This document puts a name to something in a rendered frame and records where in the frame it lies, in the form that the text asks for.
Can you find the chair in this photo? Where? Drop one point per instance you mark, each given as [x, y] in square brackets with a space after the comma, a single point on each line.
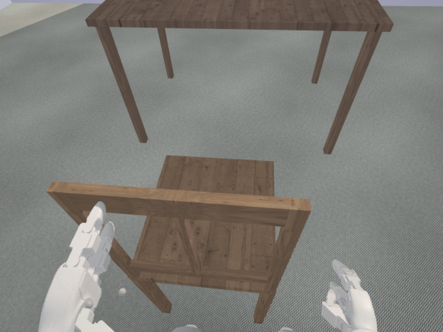
[210, 223]

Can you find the robot left hand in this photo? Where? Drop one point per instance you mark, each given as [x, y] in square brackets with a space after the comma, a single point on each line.
[77, 280]

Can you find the table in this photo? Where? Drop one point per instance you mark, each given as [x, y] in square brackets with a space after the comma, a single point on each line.
[327, 15]

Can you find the robot right hand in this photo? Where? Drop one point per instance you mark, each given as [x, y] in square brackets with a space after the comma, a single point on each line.
[354, 310]

